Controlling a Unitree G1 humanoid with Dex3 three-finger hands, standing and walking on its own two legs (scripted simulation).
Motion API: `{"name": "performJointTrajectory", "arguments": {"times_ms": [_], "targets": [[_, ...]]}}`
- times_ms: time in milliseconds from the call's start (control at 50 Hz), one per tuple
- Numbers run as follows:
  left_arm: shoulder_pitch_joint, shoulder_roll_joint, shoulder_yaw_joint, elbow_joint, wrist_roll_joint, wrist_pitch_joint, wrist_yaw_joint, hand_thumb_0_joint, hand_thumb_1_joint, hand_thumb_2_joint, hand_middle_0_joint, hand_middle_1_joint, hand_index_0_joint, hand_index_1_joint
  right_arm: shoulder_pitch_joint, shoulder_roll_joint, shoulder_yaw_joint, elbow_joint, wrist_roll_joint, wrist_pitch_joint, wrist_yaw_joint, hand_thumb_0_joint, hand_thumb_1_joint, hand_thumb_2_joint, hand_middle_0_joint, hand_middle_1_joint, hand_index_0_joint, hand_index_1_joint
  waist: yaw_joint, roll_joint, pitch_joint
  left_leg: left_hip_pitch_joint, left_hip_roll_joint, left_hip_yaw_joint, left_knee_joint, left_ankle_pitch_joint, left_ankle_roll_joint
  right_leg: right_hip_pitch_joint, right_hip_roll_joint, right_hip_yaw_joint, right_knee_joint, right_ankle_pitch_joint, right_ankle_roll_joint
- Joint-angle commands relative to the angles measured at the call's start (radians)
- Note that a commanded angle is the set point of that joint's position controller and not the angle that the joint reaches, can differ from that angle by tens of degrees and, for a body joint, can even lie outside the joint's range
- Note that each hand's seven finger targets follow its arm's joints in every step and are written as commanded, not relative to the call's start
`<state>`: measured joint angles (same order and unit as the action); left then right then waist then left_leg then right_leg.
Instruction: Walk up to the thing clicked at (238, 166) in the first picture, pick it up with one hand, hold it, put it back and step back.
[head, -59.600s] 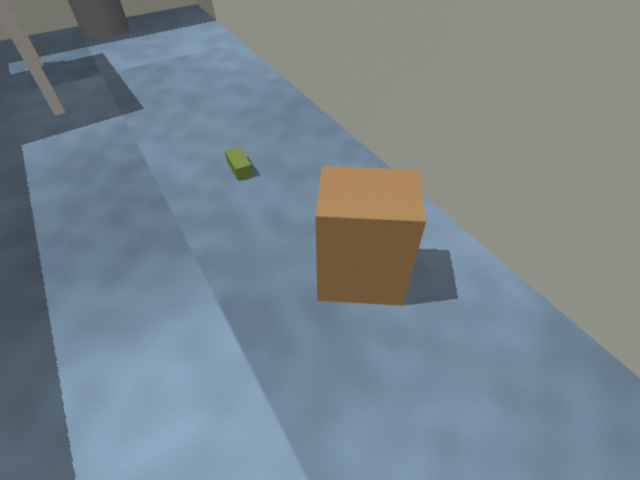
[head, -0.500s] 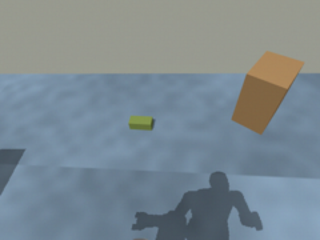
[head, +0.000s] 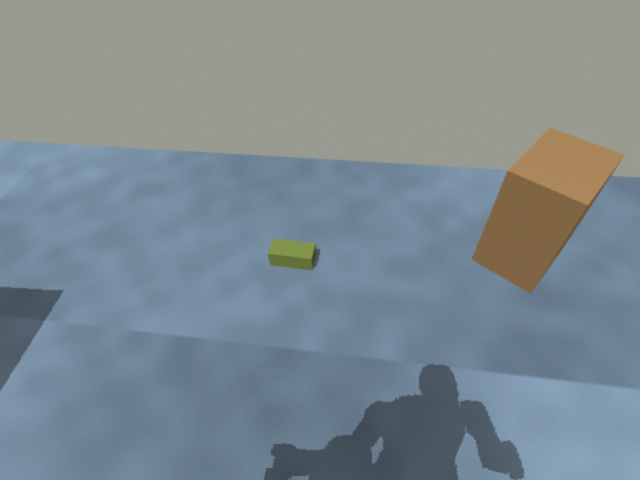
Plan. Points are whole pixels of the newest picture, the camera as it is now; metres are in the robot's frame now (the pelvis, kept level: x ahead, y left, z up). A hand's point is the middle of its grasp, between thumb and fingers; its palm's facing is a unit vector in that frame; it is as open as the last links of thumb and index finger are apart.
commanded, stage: step back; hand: left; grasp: from above
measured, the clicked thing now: (292, 254) +1.06 +0.19 -0.73
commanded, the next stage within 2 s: stand in 0.44 s
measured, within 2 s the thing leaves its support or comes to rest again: neither
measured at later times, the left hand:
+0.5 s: hand out of the picture +0.13 +0.27 -0.14, palm faces -0.02 -0.93 -0.36, open 7.4 cm
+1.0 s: hand out of the picture +0.12 +0.27 -0.14, palm faces -0.07 -0.94 -0.33, open 7.4 cm
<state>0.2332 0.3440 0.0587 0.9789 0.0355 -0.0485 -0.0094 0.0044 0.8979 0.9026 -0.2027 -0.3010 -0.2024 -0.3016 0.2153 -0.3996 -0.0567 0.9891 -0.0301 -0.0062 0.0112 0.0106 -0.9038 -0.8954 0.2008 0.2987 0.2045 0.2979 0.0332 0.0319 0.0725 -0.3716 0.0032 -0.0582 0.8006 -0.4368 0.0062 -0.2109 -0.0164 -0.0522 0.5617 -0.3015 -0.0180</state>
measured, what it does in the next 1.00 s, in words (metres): steps on the spot: left foot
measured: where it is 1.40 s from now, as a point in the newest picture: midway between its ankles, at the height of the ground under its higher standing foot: outside the picture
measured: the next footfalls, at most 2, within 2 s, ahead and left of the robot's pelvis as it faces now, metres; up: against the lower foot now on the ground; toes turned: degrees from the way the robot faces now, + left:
left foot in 0.06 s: +0.10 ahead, +0.14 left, +0.00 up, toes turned +0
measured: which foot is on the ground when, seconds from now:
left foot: up 0.00-0.04, down 0.06-1.00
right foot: down 0.00-1.00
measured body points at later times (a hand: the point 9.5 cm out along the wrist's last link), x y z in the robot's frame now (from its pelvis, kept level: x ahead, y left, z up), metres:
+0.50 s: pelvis +0.03 +0.02 +0.01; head +0.05 +0.02 +0.46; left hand +0.13 +0.32 -0.12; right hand +0.15 -0.27 -0.12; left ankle +0.06 +0.14 -0.73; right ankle +0.00 -0.11 -0.73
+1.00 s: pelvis +0.03 +0.02 +0.02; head +0.04 +0.02 +0.47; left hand +0.12 +0.31 -0.12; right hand +0.08 -0.29 -0.12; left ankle +0.06 +0.14 -0.73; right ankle +0.00 -0.11 -0.73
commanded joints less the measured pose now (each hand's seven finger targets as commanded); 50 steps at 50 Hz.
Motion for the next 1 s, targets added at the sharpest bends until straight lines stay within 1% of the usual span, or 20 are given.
{"name": "performJointTrajectory", "arguments": {"times_ms": [0,40,60,80,100,120,160,200,220,320,380,400,420,460,540,640,720,800,880,980], "targets": [[-0.098,0.291,0.052,-0.083,-0.014,-0.012,0.016,0.0,0.9,0.9,-0.2,-0.3,-0.2,-0.3,-0.012,-0.124,-0.034,-0.051,0.005,-0.025,-0.005,0.0,-0.9,-0.9,0.2,0.3,0.2,0.3,-0.033,-0.179,-0.049,0.141,0.006,0.085,-0.246,0.138,-0.012,-0.068,-0.209,0.167,-0.119,0.307,-0.13],[-0.102,0.239,0.029,-0.091,-0.021,0.004,0.017,0.0,0.9,0.9,-0.2,-0.3,-0.2,-0.3,0.007,-0.14,-0.044,-0.033,-0.001,-0.03,-0.016,0.0,-0.9,-0.9,0.2,0.3,0.2,0.3,-0.057,-0.093,-0.086,0.275,0.021,0.037,-0.367,0.309,0.011,-0.121,-0.156,0.125,0.001,0.314,-0.07],[-0.089,0.204,0.017,-0.092,-0.031,0.008,0.016,0.0,0.9,0.9,-0.2,-0.3,-0.2,-0.3,0.005,-0.18,-0.051,-0.034,-0.006,-0.036,-0.023,0.0,-0.9,-0.9,0.2,0.3,0.2,0.3,-0.047,0.016,-0.123,0.292,0.151,-0.119,-0.391,0.399,0.046,-0.14,-0.091,0.092,0.069,0.23,-0.027],[-0.075,0.201,0.017,-0.078,-0.046,0.02,0.019,0.0,0.9,0.9,-0.2,-0.3,-0.2,-0.3,-0.068,-0.236,-0.051,-0.058,0.0,-0.036,-0.024,0.0,-0.9,-0.9,0.2,0.3,0.2,0.3,-0.02,0.085,-0.124,0.179,0.267,-0.272,-0.446,0.283,0.143,-0.098,-0.002,0.044,0.116,-0.037,0.002],[-0.068,0.23,0.027,-0.05,-0.041,0.028,0.023,0.0,0.9,0.9,-0.2,-0.3,-0.2,-0.3,-0.104,-0.259,-0.054,-0.061,0.005,-0.034,-0.021,0.0,-0.9,-0.9,0.2,0.3,0.2,0.3,-0.02,0.087,-0.106,0.094,0.299,-0.289,-0.455,0.231,0.201,-0.02,-0.003,0.051,0.131,-0.175,-0.002],[-0.056,0.223,0.022,-0.037,-0.036,0.024,0.022,0.0,0.9,0.9,-0.2,-0.3,-0.2,-0.3,-0.131,-0.239,-0.046,-0.059,0.002,-0.031,-0.019,0.0,-0.9,-0.9,0.2,0.3,0.2,0.3,-0.005,0.075,-0.099,0.099,0.283,-0.252,-0.447,0.233,0.188,-0.01,-0.009,0.056,0.093,-0.167,-0.009],[-0.037,0.22,0.019,-0.006,-0.031,0.013,0.023,0.0,0.9,0.9,-0.2,-0.3,-0.2,-0.3,-0.179,-0.197,-0.026,-0.054,0.01,-0.026,-0.02,0.0,-0.9,-0.9,0.2,0.3,0.2,0.3,0.015,0.089,-0.09,0.092,0.209,-0.138,-0.394,0.317,0.099,0.039,-0.035,0.08,-0.037,0.027,-0.019],[-0.059,0.252,0.025,0.009,-0.027,0.005,0.021,0.0,0.9,0.9,-0.2,-0.3,-0.2,-0.3,-0.187,-0.167,-0.015,-0.038,0.017,-0.021,-0.019,0.0,-0.9,-0.9,0.2,0.3,0.2,0.3,-0.005,0.062,-0.088,0.064,0.145,-0.079,-0.364,0.27,0.044,0.066,-0.069,0.146,-0.096,0.123,-0.031],[-0.09,0.259,0.024,0.007,-0.027,0.004,0.019,0.0,0.9,0.9,-0.2,-0.3,-0.2,-0.3,-0.179,-0.16,-0.012,-0.027,0.017,-0.02,-0.019,0.0,-0.9,-0.9,0.2,0.3,0.2,0.3,-0.019,0.04,-0.077,0.086,0.13,-0.065,-0.38,0.225,0.033,0.043,-0.084,0.162,-0.107,0.132,-0.034],[-0.112,0.247,0.017,0.036,-0.028,-0.002,0.023,0.0,0.9,0.9,-0.2,-0.3,-0.2,-0.3,-0.214,-0.153,-0.009,0.011,0.02,-0.026,-0.016,0.0,-0.9,-0.9,0.2,0.3,0.2,0.3,-0.018,-0.014,-0.147,0.215,0.136,-0.019,-0.354,0.45,0.039,0.083,-0.097,0.147,-0.151,0.316,-0.021],[-0.136,0.252,0.021,0.042,-0.027,-0.002,0.026,0.0,0.9,0.9,-0.2,-0.3,-0.2,-0.3,-0.213,-0.138,-0.006,0.028,0.023,-0.024,-0.018,0.0,-0.9,-0.9,0.2,0.3,0.2,0.3,-0.025,-0.044,-0.172,0.233,0.126,0.014,-0.347,0.511,0.029,0.125,-0.11,0.15,-0.15,0.421,-0.015],[-0.14,0.251,0.019,0.044,-0.027,0.0,0.027,0.0,0.9,0.9,-0.2,-0.3,-0.2,-0.3,-0.222,-0.137,-0.008,0.034,0.021,-0.022,-0.018,0.0,-0.9,-0.9,0.2,0.3,0.2,0.3,-0.022,-0.047,-0.163,0.247,0.124,0.017,-0.355,0.506,0.026,0.104,-0.11,0.151,-0.158,0.409,-0.014],[-0.157,0.209,-0.009,0.06,-0.033,0.001,0.021,0.0,0.9,0.9,-0.2,-0.3,-0.2,-0.3,-0.207,-0.148,0.001,0.042,0.03,-0.026,-0.014,0.0,-0.9,-0.9,0.2,0.3,0.2,0.3,-0.043,-0.036,-0.149,0.283,0.131,-0.02,-0.399,0.507,0.029,0.08,-0.111,0.147,-0.194,0.373,-0.004],[-0.179,0.218,-0.008,0.063,-0.035,0.005,0.021,0.0,0.9,0.9,-0.2,-0.3,-0.2,-0.3,-0.217,-0.152,-0.001,0.056,0.026,-0.026,-0.012,0.0,-0.9,-0.9,0.2,0.3,0.2,0.3,-0.038,-0.04,-0.133,0.278,0.134,-0.022,-0.434,0.472,0.028,0.086,-0.102,0.138,-0.226,0.293,0.005],[-0.193,0.224,-0.011,0.081,-0.034,0.004,0.019,0.0,0.9,0.9,-0.2,-0.3,-0.2,-0.3,-0.223,-0.14,0.005,0.071,0.024,-0.033,-0.011,0.0,-0.9,-0.9,0.2,0.3,0.2,0.3,-0.035,-0.04,-0.13,0.3,0.139,-0.018,-0.462,0.531,0.016,0.116,-0.112,0.131,-0.248,0.323,0.007],[-0.204,0.225,-0.011,0.094,-0.029,0.005,0.017,0.0,0.9,0.9,-0.2,-0.3,-0.2,-0.3,-0.225,-0.145,0.007,0.083,0.023,-0.035,-0.01,0.0,-0.9,-0.9,0.2,0.3,0.2,0.3,-0.032,-0.022,-0.122,0.283,0.137,-0.018,-0.503,0.465,0.011,0.132,-0.115,0.128,-0.279,0.26,0.012],[-0.202,0.222,-0.016,0.105,-0.027,0.009,0.014,0.0,0.9,0.9,-0.2,-0.3,-0.2,-0.3,-0.227,-0.149,0.006,0.095,0.021,-0.032,-0.009,0.0,-0.9,-0.9,0.2,0.3,0.2,0.3,-0.033,-0.023,-0.08,0.267,0.13,-0.021,-0.534,0.332,0.003,0.085,-0.113,0.135,-0.312,0.143,0.007],[-0.2,0.218,-0.018,0.102,-0.026,0.007,0.014,0.0,0.9,0.9,-0.2,-0.3,-0.2,-0.3,-0.222,-0.154,0.005,0.1,0.022,-0.036,-0.01,0.0,-0.9,-0.9,0.2,0.3,0.2,0.3,-0.03,-0.024,-0.126,0.293,0.137,-0.019,-0.525,0.424,0.003,0.112,-0.116,0.131,-0.298,0.211,0.006],[-0.202,0.222,-0.019,0.105,-0.028,0.011,0.013,0.0,0.9,0.9,-0.2,-0.3,-0.2,-0.3,-0.199,-0.156,0.007,0.11,0.022,-0.033,-0.01,0.0,-0.9,-0.9,0.2,0.3,0.2,0.3,-0.04,-0.035,-0.098,0.265,0.131,-0.019,-0.542,0.334,0.001,0.091,-0.114,0.136,-0.311,0.138,0.003],[-0.188,0.224,-0.02,0.103,-0.029,0.01,0.013,0.0,0.9,0.9,-0.2,-0.3,-0.2,-0.3,-0.187,-0.157,0.011,0.116,0.021,-0.034,-0.01,0.0,-0.9,-0.9,0.2,0.3,0.2,0.3,-0.04,-0.027,-0.106,0.277,0.133,-0.019,-0.536,0.373,0.001,0.092,-0.113,0.133,-0.305,0.179,0.004]]}}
